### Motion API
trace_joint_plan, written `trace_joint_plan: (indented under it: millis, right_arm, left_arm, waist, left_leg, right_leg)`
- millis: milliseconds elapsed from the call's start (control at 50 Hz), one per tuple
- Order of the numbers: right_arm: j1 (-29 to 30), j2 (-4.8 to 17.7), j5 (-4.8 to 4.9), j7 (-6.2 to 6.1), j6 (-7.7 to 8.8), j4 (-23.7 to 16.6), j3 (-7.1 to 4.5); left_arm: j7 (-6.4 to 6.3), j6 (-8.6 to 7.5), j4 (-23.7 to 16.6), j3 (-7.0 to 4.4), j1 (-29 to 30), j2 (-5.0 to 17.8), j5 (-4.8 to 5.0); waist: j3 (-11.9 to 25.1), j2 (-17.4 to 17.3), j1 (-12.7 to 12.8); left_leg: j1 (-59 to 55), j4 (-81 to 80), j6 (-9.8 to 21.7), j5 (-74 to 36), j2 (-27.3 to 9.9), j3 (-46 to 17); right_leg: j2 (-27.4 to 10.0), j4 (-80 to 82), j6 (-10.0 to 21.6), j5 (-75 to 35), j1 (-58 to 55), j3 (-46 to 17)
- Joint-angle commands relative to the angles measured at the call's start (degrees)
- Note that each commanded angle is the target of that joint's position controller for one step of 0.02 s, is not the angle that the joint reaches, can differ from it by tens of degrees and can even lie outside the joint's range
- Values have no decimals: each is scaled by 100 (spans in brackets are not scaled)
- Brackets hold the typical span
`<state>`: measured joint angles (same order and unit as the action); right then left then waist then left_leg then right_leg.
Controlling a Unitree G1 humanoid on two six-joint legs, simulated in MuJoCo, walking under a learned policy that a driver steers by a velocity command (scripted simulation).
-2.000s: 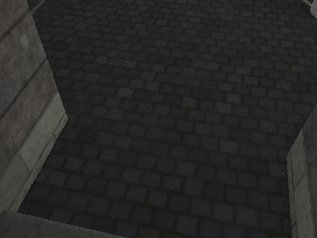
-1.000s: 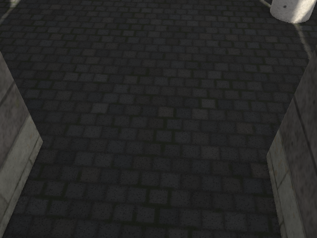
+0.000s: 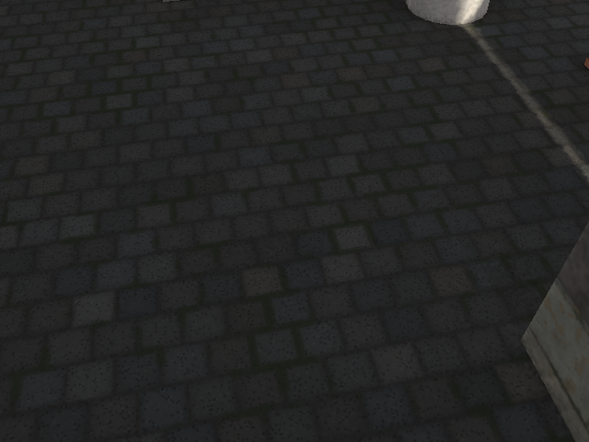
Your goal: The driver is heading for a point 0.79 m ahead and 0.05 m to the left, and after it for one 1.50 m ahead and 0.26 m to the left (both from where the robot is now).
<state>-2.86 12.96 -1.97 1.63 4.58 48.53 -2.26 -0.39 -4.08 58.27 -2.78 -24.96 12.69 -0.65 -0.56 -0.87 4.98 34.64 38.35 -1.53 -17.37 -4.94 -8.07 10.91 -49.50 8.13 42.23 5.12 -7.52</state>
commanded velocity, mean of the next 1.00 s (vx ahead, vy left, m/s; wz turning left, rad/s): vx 1.00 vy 0.00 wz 0.14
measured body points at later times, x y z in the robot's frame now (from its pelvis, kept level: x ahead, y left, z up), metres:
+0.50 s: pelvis +0.42 +0.04 -0.12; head +0.45 +0.02 +0.33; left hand +0.75 +0.15 -0.17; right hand +0.21 -0.13 -0.24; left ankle +0.24 +0.18 -0.83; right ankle +0.54 -0.07 -0.83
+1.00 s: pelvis +0.88 +0.03 -0.15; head +0.90 +0.03 +0.30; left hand +0.83 +0.29 -0.29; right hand +1.09 -0.21 -0.25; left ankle +0.98 +0.06 -0.84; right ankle +0.63 -0.12 -0.70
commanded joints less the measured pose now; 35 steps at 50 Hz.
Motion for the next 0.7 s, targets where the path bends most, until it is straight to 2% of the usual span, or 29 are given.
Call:
trace_joint_plan:
  millis: [20, 40, 60, 80, 100, 120, 140, 160, 180, 200, 220, 240, 260, 280, 300, 340, 360, 380, 420, 460, 480, 500, 520, 540, 560, 580, 600, 640, 700]
  right_arm:
    - [252, 450, 171, -10, 21, -356, -88]
    - [189, 485, 224, -30, 76, -378, -116]
    - [-255, 702, 305, -76, 132, -222, -217]
    - [-1181, 987, 359, -133, 147, 103, -358]
    - [-2148, 1185, 340, -152, 137, 456, -480]
    - [-2771, 1288, 101, -158, 109, 759, -507]
    - [-3166, 1154, -166, -107, 84, 664, -410]
    - [-3042, 1307, -215, -53, 46, 733, -449]
    - [-2580, 1191, -44, -90, 68, 667, -501]
    - [-2095, 575, -51, -99, 88, 489, -347]
    - [-1891, 479, -133, -171, 213, 607, -269]
    - [-2002, 382, -154, -223, 348, 750, -180]
    - [-1931, 321, -34, -253, 458, 957, -135]
    - [-1667, 321, 14, -202, 497, 923, -111]
    - [-1627, 362, 59, -203, 524, 912, -96]
    - [-1589, 365, 122, -171, 482, 916, -41]
    - [-1756, 456, 223, -146, 411, 945, -52]
    - [-2073, 585, 253, -107, 349, 998, -95]
    - [-2454, 647, 222, -100, 243, 1115, -86]
    - [-2694, 801, 198, -79, 207, 1178, -89]
    - [-2560, 1113, 120, -78, 206, 1108, -167]
    - [-2189, 1210, 163, -70, 205, 980, -208]
    - [-2142, 640, 129, -59, 236, 743, -68]
    - [-2829, -28, 398, -89, 186, 623, 12]
    - [-2415, 672, 402, -161, 130, 557, -153]
    - [-1956, 652, 325, -168, 90, 451, -183]
    - [-1920, 349, 269, -137, 38, 466, -127]
    - [-1949, 236, 97, -14, -140, 428, -158]
    - [-1233, 83, 85, 110, -339, -8, -173]
  left_arm:
    - [3, -51, -349, -135, 95, 787, -96]
    - [-60, -23, -291, -127, -87, 804, -223]
    - [-112, 14, -264, -120, -60, 887, -340]
    - [-152, 82, -256, -144, 64, 997, -396]
    - [-137, 108, -363, -183, 266, 1008, -323]
    - [-73, 35, -476, -111, 527, 500, -179]
    - [-130, -30, -627, -33, 284, 164, 56]
    - [-279, -68, -862, -13, -557, 199, 264]
    - [-207, -18, -963, 27, 302, 434, -56]
    - [-22, 67, -1041, -112, 1441, 915, -215]
    - [145, 45, -1187, -125, 1802, 760, -295]
    - [256, 31, -1220, -100, 1926, 649, -213]
    - [353, 126, -1312, -4, 1991, 312, -144]
    - [365, 216, -1300, 15, 1860, 197, -133]
    - [336, 224, -1376, 29, 1992, 238, -187]
    - [327, 149, -1686, 70, 2460, 305, -180]
    - [378, 118, -1761, 108, 2804, 290, -208]
    - [405, 89, -1833, 152, 3126, 264, -191]
    - [418, 64, -1865, 181, 3370, 288, -116]
    - [299, 32, -1777, 112, 2838, 510, -117]
    - [234, 2, -1482, 41, 1844, 711, -106]
    - [139, -53, -1125, -86, 656, 1012, -174]
    - [18, -113, -1028, -198, -183, 1471, -351]
    - [-13, -146, -1169, -177, 90, 1485, -493]
    - [-28, -109, -1174, -166, 542, 1152, -320]
    - [-26, -133, -1095, -75, 928, 776, -242]
    - [-22, -159, -1063, -78, 1085, 693, -175]
    - [-66, -214, -920, -20, 1010, 499, -104]
    - [-7, -364, -633, 24, 718, 229, 36]
  waist:
    - [-595, 697, 68]
    - [-692, 635, 54]
    - [-716, 443, -270]
    - [-403, 225, -759]
    - [68, -76, -1203]
    - [188, -626, -1328]
    - [577, -1044, -1277]
    - [1353, -2201, -710]
    - [1271, -2185, -927]
    - [-240, -848, -1131]
    - [-478, -744, -1033]
    - [-714, -316, -862]
    - [-884, -254, -494]
    - [-692, -376, -337]
    - [-595, -626, -329]
    - [-616, -584, -248]
    - [-619, -453, -373]
    - [-750, -254, -568]
    - [-876, -186, -686]
    - [-409, -240, -387]
    - [260, -448, 129]
    - [899, -348, 770]
    - [1742, 397, 910]
    - [2224, 1068, 227]
    - [1531, 722, 283]
    - [521, 431, 110]
    - [52, 275, -88]
    - [-209, 298, -390]
    - [-407, 407, -550]
  left_leg:
    - [-1561, -866, 24, 285, 412, 434]
    - [-1571, -1343, -15, 388, 335, 306]
    - [-1721, -1920, -1, 375, 166, 150]
    - [-2291, -2361, 50, 93, -5, -41]
    - [-3454, -2561, -54, 88, 52, -11]
    - [-5119, -1489, 36, 74, -253, -129]
    - [-6208, 485, -163, -544, -869, -340]
    - [-6586, -61, 393, 631, -1987, -2286]
    - [-5903, -1788, 1032, 6498, -2200, -3642]
    - [-4114, -2594, 779, 6936, -1456, -2826]
    - [-3475, -2351, 716, 6078, -1473, -2799]
    - [-2951, -2133, 572, 4630, -1346, -2348]
    - [-1924, -2334, 582, 4182, -1112, -1665]
    - [-1690, -2604, 574, 3800, -874, -1121]
    - [-1634, -2645, 750, 3016, -815, -972]
    - [-1550, -2752, 886, 1955, -674, -412]
    - [-1571, -2987, 982, 1328, -622, -199]
    - [-1609, -3297, 1078, 908, -572, -183]
    - [-2227, -3275, 1128, -119, -684, -132]
    - [-2917, -2343, 1167, -2569, -593, 97]
    - [-2923, -1227, 1200, -2688, -524, 243]
    - [-2085, 279, 1115, -1902, -332, 300]
    - [-1110, 2151, 1127, 1062, 74, 421]
    - [263, 3785, 1102, 4399, 417, 313]
    - [859, 3917, 1195, 3751, 318, 379]
    - [1009, 3712, 1124, 3273, 91, 336]
    - [881, 3588, 984, 3225, -9, 401]
    - [726, 3410, 833, 3168, -175, 459]
    - [1200, 3319, 753, 2858, -353, 630]
  right_leg:
    - [-818, 485, 543, -2723, 1531, -1418]
    - [-806, 186, 525, -2854, 1121, -1624]
    - [-800, -489, 590, -3210, 781, -1795]
    - [-811, -1715, 623, -3817, 480, -1820]
    - [-650, -2978, 526, -3971, 835, -1487]
    - [-201, -4582, 371, -1029, 2711, -1018]
    - [-301, -6297, 385, 150, 4306, -688]
    - [-514, -7265, 191, -528, 5241, 131]
    - [-964, -6080, 282, -1429, 5915, 324]
    - [-1131, -5380, 205, -2021, 5480, 364]
    - [-1214, -4960, 113, -2731, 5302, -90]
    - [-1345, -4293, 25, -3182, 5066, -363]
    - [-1335, -3274, -159, -3279, 4426, -434]
    - [-1319, -2552, -293, -3468, 3939, -188]
    - [-1237, -2007, -361, -3671, 3690, -185]
    - [-1166, -421, -398, -4040, 3133, 229]
    - [-1143, 201, -434, -4002, 2726, 856]
    - [-1079, 739, -436, -3968, 2339, 1171]
    - [-951, 1228, -365, -3905, 2026, 1291]
    - [-632, 1550, -160, -3544, 1168, 1356]
    - [-587, 1754, -35, -3159, 75, 1218]
    - [-991, 1896, 119, -3207, -1486, 762]
    - [-2384, 2151, 219, -1342, -2648, -671]
    - [-3668, 2777, 464, 207, -3321, -3015]
    - [-3552, 3443, 462, 307, -2551, -3246]
    - [-3280, 3618, 323, -634, -1729, -2339]
    - [-3060, 3792, 206, -1535, -1094, -1594]
    - [-2662, 3979, -81, -2353, -564, -454]
    - [-2455, 4054, -269, -3886, -514, 646]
